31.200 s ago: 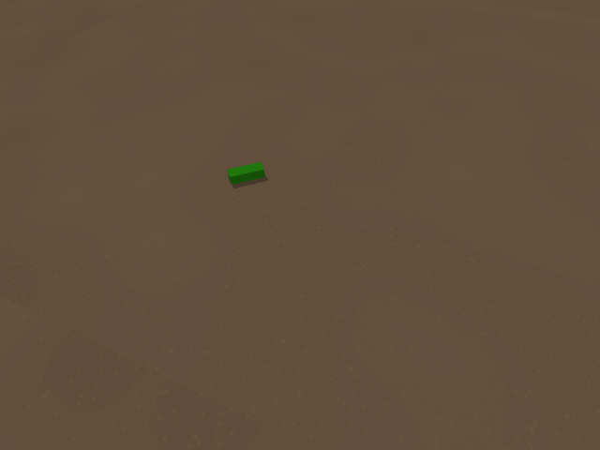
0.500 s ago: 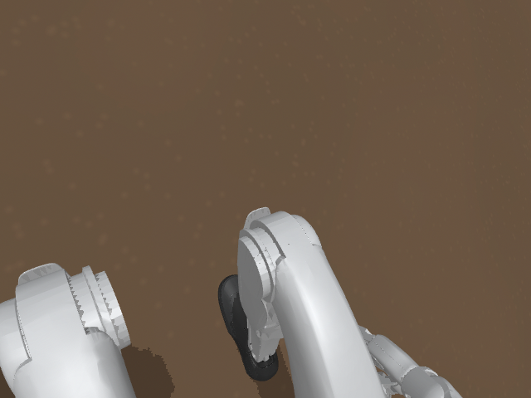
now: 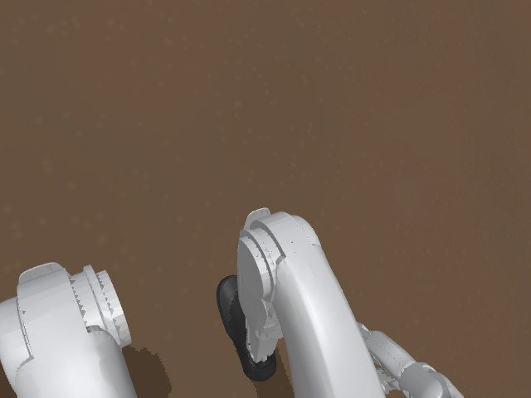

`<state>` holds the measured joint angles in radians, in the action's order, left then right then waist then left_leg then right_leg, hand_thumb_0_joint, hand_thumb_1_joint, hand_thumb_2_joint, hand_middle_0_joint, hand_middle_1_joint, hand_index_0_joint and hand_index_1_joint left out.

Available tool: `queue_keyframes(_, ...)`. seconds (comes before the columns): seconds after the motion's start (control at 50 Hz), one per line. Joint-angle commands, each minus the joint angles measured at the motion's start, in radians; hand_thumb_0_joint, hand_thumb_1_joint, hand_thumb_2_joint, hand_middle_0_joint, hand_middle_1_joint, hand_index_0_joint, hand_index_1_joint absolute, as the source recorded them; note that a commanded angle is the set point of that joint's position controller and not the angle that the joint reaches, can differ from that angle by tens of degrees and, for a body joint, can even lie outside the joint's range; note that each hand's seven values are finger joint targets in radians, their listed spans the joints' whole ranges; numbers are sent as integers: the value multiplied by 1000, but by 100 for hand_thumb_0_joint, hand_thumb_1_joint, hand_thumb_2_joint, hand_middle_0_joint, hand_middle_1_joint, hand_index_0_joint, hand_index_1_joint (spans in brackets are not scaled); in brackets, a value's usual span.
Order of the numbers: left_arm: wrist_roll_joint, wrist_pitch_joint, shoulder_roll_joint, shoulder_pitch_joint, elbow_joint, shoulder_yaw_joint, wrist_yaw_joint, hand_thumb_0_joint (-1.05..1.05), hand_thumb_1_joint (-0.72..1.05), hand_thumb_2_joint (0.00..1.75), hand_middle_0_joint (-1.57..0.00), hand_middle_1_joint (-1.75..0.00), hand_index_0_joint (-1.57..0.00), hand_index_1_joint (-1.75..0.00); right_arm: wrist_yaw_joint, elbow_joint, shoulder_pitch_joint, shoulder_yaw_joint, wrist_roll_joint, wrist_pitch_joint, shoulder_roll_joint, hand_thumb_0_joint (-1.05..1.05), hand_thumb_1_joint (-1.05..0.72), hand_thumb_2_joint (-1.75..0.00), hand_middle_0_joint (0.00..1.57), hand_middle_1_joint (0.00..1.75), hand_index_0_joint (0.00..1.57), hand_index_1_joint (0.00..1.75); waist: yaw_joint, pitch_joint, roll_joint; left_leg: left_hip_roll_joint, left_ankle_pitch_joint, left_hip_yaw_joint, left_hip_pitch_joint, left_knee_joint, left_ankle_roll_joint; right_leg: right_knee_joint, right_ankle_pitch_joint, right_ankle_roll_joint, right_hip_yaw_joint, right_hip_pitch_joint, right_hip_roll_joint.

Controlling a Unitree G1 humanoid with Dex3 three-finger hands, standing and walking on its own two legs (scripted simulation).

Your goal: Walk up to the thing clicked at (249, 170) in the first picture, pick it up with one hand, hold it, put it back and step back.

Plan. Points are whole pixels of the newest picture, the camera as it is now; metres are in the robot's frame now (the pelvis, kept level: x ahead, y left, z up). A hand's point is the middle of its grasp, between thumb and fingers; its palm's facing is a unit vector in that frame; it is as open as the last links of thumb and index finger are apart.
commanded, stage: open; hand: left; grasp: from above
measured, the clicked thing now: out of the picture +0.41 +0.39 -0.27
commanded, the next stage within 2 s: withdraw in 0.28 s
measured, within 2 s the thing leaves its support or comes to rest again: neither
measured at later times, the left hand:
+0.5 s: hand out of the picture +0.41 +0.38 -0.23, palm faces -0.41 -0.18 -0.90, open 13.9 cm
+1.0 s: hand out of the picture +0.38 +0.40 -0.05, palm faces -0.49 -0.16 -0.86, open 13.9 cm
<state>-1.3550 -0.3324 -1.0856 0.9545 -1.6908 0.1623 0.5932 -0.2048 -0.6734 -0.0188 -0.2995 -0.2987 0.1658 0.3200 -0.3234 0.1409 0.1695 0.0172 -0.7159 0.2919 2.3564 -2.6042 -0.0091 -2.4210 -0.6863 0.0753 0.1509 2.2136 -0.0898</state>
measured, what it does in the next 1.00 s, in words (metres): rises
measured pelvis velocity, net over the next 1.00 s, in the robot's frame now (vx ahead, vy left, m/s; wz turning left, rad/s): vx -0.01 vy -0.01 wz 0.11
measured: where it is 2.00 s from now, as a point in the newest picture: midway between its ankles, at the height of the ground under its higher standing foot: (186, 380)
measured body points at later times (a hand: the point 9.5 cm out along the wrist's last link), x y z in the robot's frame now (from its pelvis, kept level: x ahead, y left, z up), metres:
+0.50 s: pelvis +0.00 +0.00 +0.00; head +0.25 +0.15 +0.34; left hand +0.42 +0.39 -0.18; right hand +0.10 -0.25 -0.06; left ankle +0.06 +0.13 -0.26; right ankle +0.11 -0.13 -0.26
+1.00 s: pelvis -0.01 -0.01 +0.07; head +0.21 +0.09 +0.46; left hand +0.41 +0.40 -0.01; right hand +0.14 -0.25 -0.04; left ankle +0.06 +0.13 -0.26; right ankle +0.11 -0.13 -0.26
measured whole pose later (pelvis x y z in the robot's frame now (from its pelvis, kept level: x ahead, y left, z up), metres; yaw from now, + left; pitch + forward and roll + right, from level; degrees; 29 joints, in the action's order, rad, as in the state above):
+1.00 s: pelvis -0.01 -0.01 +0.07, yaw +6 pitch +32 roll -10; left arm -1.06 -0.16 -0.82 0.83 -1.14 0.03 0.07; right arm -0.16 -0.66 -0.11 -0.08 -0.09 0.02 0.30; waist -0.16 -0.05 -0.02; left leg 0.02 -0.67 0.16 2.23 -2.32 0.00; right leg -2.22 -0.68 0.06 0.07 2.12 -0.03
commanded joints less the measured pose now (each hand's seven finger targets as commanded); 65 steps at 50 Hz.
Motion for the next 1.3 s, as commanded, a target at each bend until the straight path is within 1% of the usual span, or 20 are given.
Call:
queue_keyframes(0.0, 30, 1, -236, 246, 128, -17, 22, 0, -52, 98, -7, -102, -7, -101, 8, 0, -134, 104, 5, 13, 330, 0, -89, -90, 20, 30, 20, 30, -34, -592, -587, 39, 203, -128, -508, 282, 6, 183, 252, -87, 128, -264, -24)
queue_keyframes(0.02, 39, 0, -287, 225, 126, 39, 28, 0, -53, 100, -7, -101, -6, -101, 14, -4, -144, 109, 6, 8, 346, 0, -89, -90, 20, 30, 20, 30, -23, -621, -570, 40, 217, -120, -518, 293, 5, 190, 261, -85, 136, -280, -25)
queue_keyframes(0.06, 36, -1, -245, 234, 143, -5, 13, 0, -53, 99, -6, -101, -6, -100, 9, 12, -148, 108, 7, 10, 340, 0, -89, -90, 20, 30, 20, 30, -31, -614, -579, 38, 228, -127, -516, 283, 6, 188, 270, -86, 128, -286, -25)
queue_keyframes(0.08, 34, 2, -277, 213, 105, 25, 16, 0, -52, 99, -6, -102, -6, -101, 9, -5, -153, 98, 6, 7, 331, 0, -89, -90, 20, 30, 20, 30, -30, -611, -560, 39, 221, -121, -510, 289, 6, 182, 266, -85, 135, -284, -20)
queue_keyframes(0.1, 41, -2, -247, 219, 121, 2, 10, 0, -52, 99, -6, -101, -6, -101, 10, 2, -144, 110, 10, 7, 342, 0, -89, -90, 20, 30, 20, 30, -29, -598, -570, 37, 218, -118, -507, 296, 3, 176, 259, -87, 137, -268, -19)
queue_keyframes(0.3, 33, -25, -258, 218, 123, -3, -8, 0, -50, 98, -6, -102, -7, -101, 13, 15, -149, 102, 11, -3, 344, 0, -89, -90, 20, 30, 20, 30, -41, -587, -550, 37, 201, -121, -499, 287, 8, 185, 248, -84, 133, -275, -21)
queue_keyframes(0.34, 37, -35, -286, 216, 130, 25, 1, 0, -50, 98, -6, -102, -7, -102, 17, 8, -149, 87, 9, -8, 329, 0, -88, -90, 20, 30, 20, 30, -29, -610, -556, 40, 205, -118, -498, 293, 7, 192, 248, -86, 132, -292, -25)
queue_keyframes(0.36, 37, -40, -259, 240, 149, -5, 0, 0, -50, 97, -6, -102, -7, -101, 18, 16, -143, 97, 10, -8, 341, 0, -89, -90, 20, 30, 20, 30, -35, -604, -565, 38, 197, -118, -496, 294, 7, 190, 241, -88, 130, -283, -24)
queue_keyframes(0.5, 18, -14, -313, 226, 269, 82, 55, 0, -49, 97, -7, -102, -8, -100, 8, 4, -163, 117, 8, -4, 333, 0, -89, -90, 20, 30, 20, 30, 27, -725, -677, 41, 267, -124, -611, 314, -9, 167, 287, -95, 133, -270, -20)
queue_keyframes(0.58, 63, 58, -283, 215, 393, 125, 55, 0, -50, 97, -7, -101, -8, -99, -13, 1, -172, 166, 30, -1, 318, 0, -90, -90, 20, 30, 20, 30, 74, -799, -768, 35, 314, -150, -638, 334, -17, 162, 322, -101, 118, -241, -8)
queue_keyframes(0.62, 89, 103, -227, 209, 424, 94, 12, 0, -50, 97, -7, -100, -8, -99, -23, -5, -180, 195, 49, -4, 300, 0, -90, -90, 20, 30, 20, 30, 82, -801, -758, 31, 284, -160, -612, 347, -13, 178, 298, -106, 103, -211, -7)
queue_keyframes(0.68, 135, 162, -172, 175, 527, 68, -86, 0, -50, 97, -7, -99, -8, -98, -24, -5, -196, 250, 89, -24, 289, 0, -89, -90, 20, 30, 20, 30, 136, -867, -755, 22, 250, -171, -624, 411, -10, 226, 251, -112, 78, -210, 0)
queue_keyframes(0.74, 185, 204, -34, 150, 587, -31, -230, 0, -51, 98, -7, -100, -8, -100, -27, -11, -249, 294, 133, -58, 275, 0, -90, -90, 20, 30, 20, 30, 119, -832, -630, 15, 191, -172, -591, 469, 7, 294, 207, -109, 51, -240, 6)
queue_keyframes(0.82, 252, 219, 45, 135, 643, -110, -412, 0, -51, 98, -9, -99, -9, -99, 14, 4, -292, 325, 187, -114, 259, 0, -90, -90, 20, 30, 20, 30, 78, -767, -424, 6, 161, -186, -539, 498, 38, 396, 204, -99, 19, -353, 6)
queue_keyframes(0.86, 286, 210, 77, 113, 660, -124, -473, 0, -49, 98, -9, -99, -9, -99, 39, 6, -301, 323, 204, -132, 253, 0, -90, -90, 20, 30, 20, 30, 90, -724, -368, 0, 154, -180, -517, 514, 41, 408, 191, -104, 14, -344, 16)
queue_keyframes(0.94, 313, 157, 51, 79, 651, -88, -530, 0, -45, 95, -12, -97, -12, -96, 77, 34, -290, 306, 216, -158, 234, 0, -89, -90, 20, 30, 20, 30, 114, -680, -296, -9, 161, -191, -488, 513, 47, 435, 168, -115, -7, -361, 32)
queue_keyframes(1.02, 283, 35, -10, 108, 608, -34, -507, 0, -48, 97, -11, -98, -11, -97, 99, 39, -261, 266, 208, -168, 198, 0, -90, -90, 20, 30, 20, 30, 133, -705, -270, -15, 157, -224, -455, 482, 52, 433, 162, -102, -27, -397, 32)
queue_keyframes(1.12, 160, -91, -81, 250, 572, -2, -370, 0, -49, 98, -9, -98, -10, -98, 102, 24, -216, 238, 167, -187, 208, 0, -89, -90, 20, 30, 20, 30, 118, -763, -424, -7, 163, -223, -542, 452, 31, 364, 161, -106, -9, -310, 25)
queue_keyframes(1.16, 122, -100, -53, 262, 498, -13, -299, 0, -49, 98, -8, -99, -9, -99, 98, 14, -215, 231, 151, -195, 221, 0, -89, -89, 20, 30, 20, 30, 90, -740, -445, -10, 155, -223, -554, 447, 26, 355, 147, -107, 4, -278, 26)
queue_keyframes(1.28, 32, -57, -147, 437, 408, 13, -152, 0, -47, 96, -10, -98, -11, -97, 107, -17, -230, 232, 122, -186, 255, 0, -89, -89, 20, 30, 20, 30, 64, -789, -572, -9, 100, -210, -634, 460, 9, 310, 93, -112, 38, -191, 32)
